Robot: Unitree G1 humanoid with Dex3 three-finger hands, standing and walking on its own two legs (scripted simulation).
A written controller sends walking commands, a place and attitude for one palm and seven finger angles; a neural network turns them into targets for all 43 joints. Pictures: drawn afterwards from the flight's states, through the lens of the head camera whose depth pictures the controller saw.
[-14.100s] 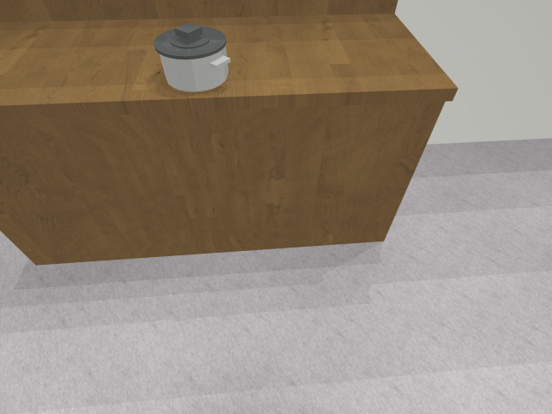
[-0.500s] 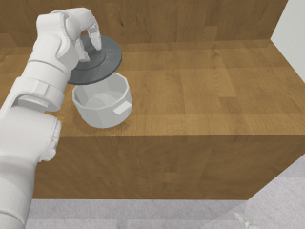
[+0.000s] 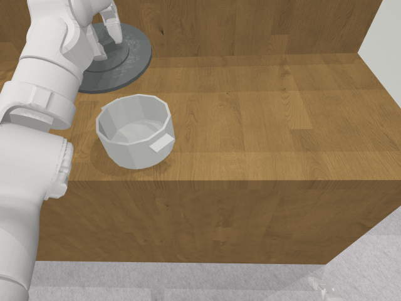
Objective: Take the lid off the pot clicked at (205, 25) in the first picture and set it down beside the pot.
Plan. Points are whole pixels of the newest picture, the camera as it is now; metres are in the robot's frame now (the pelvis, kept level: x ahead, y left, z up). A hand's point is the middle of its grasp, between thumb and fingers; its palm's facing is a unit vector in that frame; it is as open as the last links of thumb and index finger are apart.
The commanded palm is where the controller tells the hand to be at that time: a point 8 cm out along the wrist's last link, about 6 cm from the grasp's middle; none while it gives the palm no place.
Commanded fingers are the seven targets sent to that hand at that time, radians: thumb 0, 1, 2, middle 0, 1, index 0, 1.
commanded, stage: lift the lid straight up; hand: left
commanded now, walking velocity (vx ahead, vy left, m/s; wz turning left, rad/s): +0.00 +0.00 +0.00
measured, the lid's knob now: (97, 43) +0.50 +0.18 +0.27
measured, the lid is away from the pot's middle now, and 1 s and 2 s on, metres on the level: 0.03 0.12 0.22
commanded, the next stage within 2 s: move the lid sideways beside the pot in 0.12 s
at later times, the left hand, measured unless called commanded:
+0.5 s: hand (83, 40) +0.47 +0.19 +0.29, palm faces -0.19 -0.07 -0.98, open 7.3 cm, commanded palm +0.46 +0.20 +0.35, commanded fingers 0.00 0.55 0.97 -0.79 -1.02 -0.83 -1.04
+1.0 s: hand (39, 46) +0.46 +0.26 +0.29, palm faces -0.18 -0.08 -0.98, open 7.3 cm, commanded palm +0.46 +0.26 +0.35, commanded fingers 0.00 0.55 0.97 -0.79 -1.02 -0.83 -1.04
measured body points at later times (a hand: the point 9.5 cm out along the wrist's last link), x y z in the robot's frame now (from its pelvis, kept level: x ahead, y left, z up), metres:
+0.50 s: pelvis +0.00 +0.00 +0.00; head +0.02 -0.02 +0.45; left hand +0.48 +0.19 +0.34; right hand +0.10 -0.26 -0.12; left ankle +0.04 +0.11 -0.74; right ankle -0.05 -0.13 -0.74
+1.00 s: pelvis +0.00 +0.01 +0.00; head +0.03 -0.01 +0.45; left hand +0.46 +0.26 +0.34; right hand +0.11 -0.25 -0.12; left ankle +0.04 +0.11 -0.74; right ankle -0.05 -0.13 -0.74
